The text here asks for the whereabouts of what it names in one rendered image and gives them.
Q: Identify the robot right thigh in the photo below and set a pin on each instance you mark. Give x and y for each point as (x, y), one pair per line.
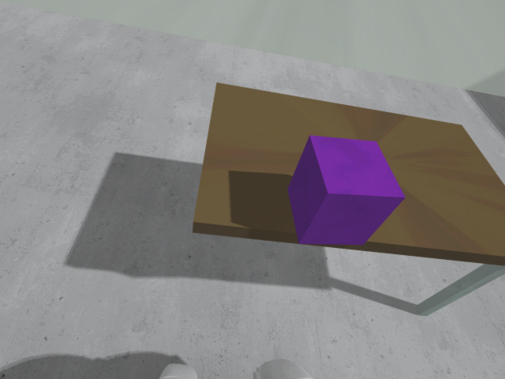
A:
(280, 369)

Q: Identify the table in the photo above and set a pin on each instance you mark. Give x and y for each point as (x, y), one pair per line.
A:
(455, 202)

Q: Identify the carton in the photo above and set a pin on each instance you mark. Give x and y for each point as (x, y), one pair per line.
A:
(342, 191)

